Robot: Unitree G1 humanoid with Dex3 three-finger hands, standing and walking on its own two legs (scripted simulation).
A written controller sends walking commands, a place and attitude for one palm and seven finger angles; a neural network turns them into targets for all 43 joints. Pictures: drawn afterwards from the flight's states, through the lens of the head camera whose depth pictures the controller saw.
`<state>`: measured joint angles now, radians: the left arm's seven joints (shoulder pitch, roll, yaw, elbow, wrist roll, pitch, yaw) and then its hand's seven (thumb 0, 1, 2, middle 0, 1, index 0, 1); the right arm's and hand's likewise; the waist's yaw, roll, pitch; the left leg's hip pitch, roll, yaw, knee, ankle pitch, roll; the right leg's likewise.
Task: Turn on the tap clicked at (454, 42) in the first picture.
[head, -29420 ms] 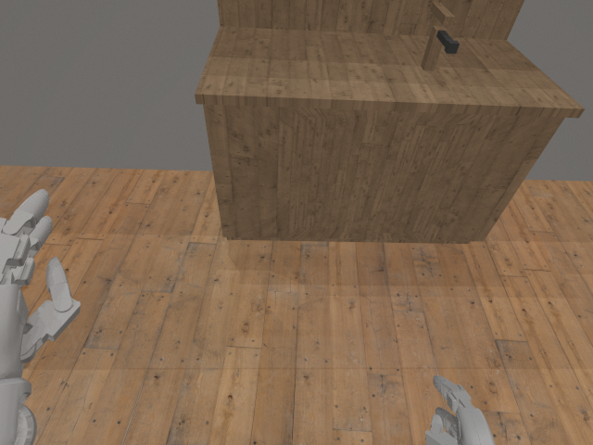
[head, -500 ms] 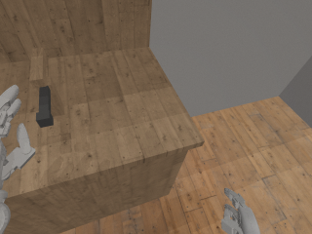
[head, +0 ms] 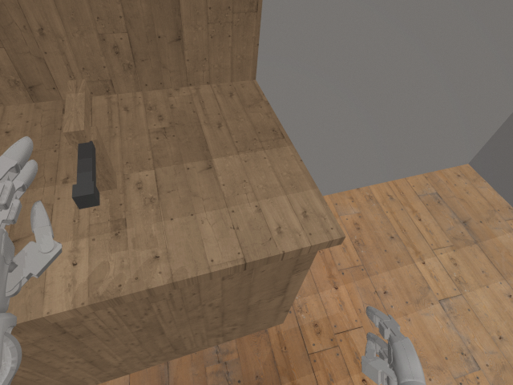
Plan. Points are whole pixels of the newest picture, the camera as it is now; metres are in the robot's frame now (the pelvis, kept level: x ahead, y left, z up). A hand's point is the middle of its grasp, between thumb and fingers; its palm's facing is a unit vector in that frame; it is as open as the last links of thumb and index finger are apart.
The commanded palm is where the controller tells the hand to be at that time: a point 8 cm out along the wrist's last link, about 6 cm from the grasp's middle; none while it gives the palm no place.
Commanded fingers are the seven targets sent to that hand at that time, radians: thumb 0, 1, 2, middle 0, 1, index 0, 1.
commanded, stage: look again from close up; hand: left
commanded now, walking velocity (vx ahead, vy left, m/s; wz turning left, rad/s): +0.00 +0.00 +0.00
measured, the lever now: (86, 195) +0.33 +0.29 +0.10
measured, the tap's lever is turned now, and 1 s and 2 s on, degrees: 0 0 0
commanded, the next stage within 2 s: turn the palm inward beside the body in 0.18 s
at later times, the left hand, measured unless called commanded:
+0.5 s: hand (51, 235) +0.23 +0.26 +0.17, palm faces +0.41 -0.85 -0.33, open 7.4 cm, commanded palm +0.15 +0.27 +0.17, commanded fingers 0.00 0.90 0.90 -0.20 -0.30 -0.20 -0.30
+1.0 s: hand (99, 270) +0.20 +0.20 +0.15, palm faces +0.48 -0.82 -0.31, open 7.4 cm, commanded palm +0.13 +0.24 +0.17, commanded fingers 0.00 0.90 0.90 -0.20 -0.30 -0.20 -0.30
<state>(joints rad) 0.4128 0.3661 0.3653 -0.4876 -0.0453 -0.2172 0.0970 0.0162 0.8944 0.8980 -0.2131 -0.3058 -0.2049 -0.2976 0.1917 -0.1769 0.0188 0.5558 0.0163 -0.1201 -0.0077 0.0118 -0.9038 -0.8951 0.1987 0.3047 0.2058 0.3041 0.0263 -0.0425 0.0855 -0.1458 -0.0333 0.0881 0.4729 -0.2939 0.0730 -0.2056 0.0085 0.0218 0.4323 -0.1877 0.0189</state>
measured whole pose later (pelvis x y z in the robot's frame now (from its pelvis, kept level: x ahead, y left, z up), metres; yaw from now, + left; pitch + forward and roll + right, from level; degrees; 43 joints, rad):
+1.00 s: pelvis -0.01 -0.08 -0.02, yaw +6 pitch +1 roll +0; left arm 0.29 0.39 0.34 -0.36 -0.20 0.10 0.08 0.02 0.90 0.90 -0.21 -0.31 -0.20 -0.30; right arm 0.12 -0.24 0.00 0.68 0.05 -0.11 -0.04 0.01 -0.91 -0.90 0.20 0.30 0.20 0.30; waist 0.04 0.06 -0.03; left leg -0.33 0.02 -0.03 0.67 -0.35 -0.04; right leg -0.36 0.05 -0.10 0.65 -0.31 -0.07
